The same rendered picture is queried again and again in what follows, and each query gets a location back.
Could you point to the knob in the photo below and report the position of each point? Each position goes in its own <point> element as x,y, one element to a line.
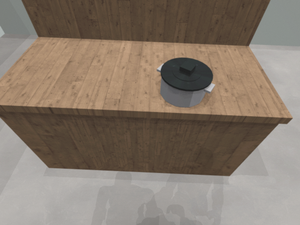
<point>187,67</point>

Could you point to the table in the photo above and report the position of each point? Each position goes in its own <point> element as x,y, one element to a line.
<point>86,93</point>

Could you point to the pot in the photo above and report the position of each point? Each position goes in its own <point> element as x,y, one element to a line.
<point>182,98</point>

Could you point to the lid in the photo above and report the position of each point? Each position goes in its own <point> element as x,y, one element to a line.
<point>199,79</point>

